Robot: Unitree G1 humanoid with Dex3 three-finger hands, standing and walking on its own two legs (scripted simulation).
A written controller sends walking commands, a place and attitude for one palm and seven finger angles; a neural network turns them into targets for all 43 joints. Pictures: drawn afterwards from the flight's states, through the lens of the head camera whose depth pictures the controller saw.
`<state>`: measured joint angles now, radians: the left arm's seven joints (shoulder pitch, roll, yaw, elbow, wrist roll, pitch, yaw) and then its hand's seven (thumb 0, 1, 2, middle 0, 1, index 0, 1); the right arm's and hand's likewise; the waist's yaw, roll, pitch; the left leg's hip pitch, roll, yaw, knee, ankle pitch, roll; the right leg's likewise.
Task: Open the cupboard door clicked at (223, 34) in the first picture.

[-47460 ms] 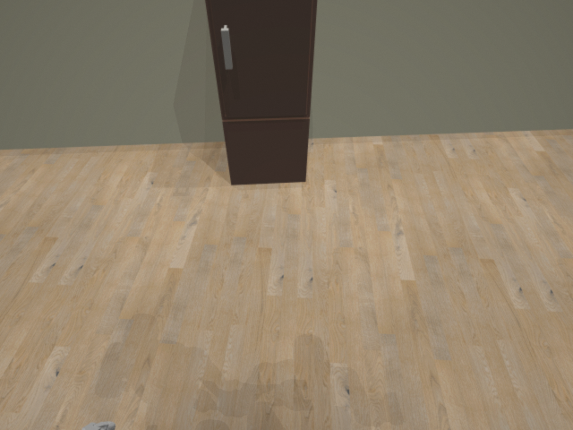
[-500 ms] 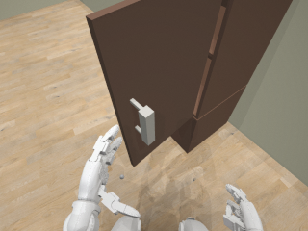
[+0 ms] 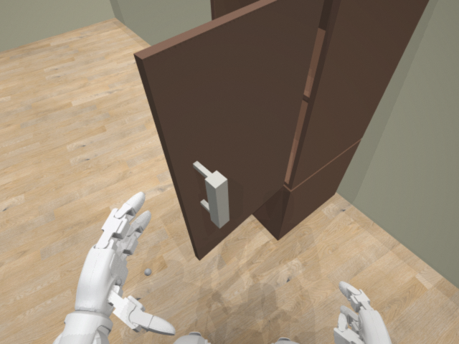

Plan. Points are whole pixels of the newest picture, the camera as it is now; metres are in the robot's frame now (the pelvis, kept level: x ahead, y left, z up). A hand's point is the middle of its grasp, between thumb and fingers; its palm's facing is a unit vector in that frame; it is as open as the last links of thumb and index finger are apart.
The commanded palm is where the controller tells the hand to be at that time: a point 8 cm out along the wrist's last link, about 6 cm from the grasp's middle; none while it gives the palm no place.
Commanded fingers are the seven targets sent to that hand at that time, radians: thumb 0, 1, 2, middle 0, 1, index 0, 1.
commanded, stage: draw the hand back to the body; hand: left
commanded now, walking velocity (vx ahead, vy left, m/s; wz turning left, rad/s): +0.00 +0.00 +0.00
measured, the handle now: (210, 194) +0.38 +0.06 +0.04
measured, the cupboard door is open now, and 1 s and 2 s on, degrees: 96 96 96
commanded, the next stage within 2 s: step back with the hand held close in 1.30 s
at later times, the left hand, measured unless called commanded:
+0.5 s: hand (60, 265) +0.20 +0.22 +0.14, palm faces +0.23 -0.91 -0.35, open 14.1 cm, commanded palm +0.17 +0.27 +0.17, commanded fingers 0.00 0.20 0.60 -0.17 -0.30 -0.17 -0.30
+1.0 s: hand out of the picture +0.21 +0.29 +0.24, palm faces +0.48 -0.78 -0.40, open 8.3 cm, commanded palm +0.16 +0.32 +0.24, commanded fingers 0.00 0.90 0.90 -0.20 -0.30 -0.20 -0.30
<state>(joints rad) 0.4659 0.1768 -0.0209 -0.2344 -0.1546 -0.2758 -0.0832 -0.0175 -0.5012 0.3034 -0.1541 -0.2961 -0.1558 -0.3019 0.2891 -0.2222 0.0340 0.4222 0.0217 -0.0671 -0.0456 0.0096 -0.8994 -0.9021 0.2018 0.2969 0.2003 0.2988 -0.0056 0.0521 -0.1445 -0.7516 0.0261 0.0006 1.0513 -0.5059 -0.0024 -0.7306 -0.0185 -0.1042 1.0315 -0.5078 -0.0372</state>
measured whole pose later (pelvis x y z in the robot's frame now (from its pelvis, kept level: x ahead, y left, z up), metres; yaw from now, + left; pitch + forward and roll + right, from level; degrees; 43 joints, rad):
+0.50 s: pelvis +0.02 +0.02 +0.05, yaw +0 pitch +2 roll -1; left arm 0.57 0.30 0.09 -0.38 -0.03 -0.03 0.11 -0.01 -0.13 0.46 -0.17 -0.30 -0.17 -0.30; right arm 0.26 -0.23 0.07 0.50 0.01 -0.09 -0.12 0.01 -0.90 -0.90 0.20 0.30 0.20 0.30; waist 0.04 0.06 -0.07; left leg -0.36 0.01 0.02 0.71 -0.39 0.02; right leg -0.33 -0.02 -0.09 0.68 -0.37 -0.01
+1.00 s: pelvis +0.02 +0.02 +0.07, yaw -1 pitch -5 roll -1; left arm 0.44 0.34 0.35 -0.38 -0.05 -0.08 0.13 0.00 0.72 0.83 -0.20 -0.30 -0.21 -0.30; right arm 0.20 -0.24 0.04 0.63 0.00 -0.12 -0.08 0.01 -0.90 -0.90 0.20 0.30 0.20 0.30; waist 0.07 0.07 0.01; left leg -0.08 0.00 0.04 0.43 -0.26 0.03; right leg -0.07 -0.02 -0.07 0.39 -0.24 0.00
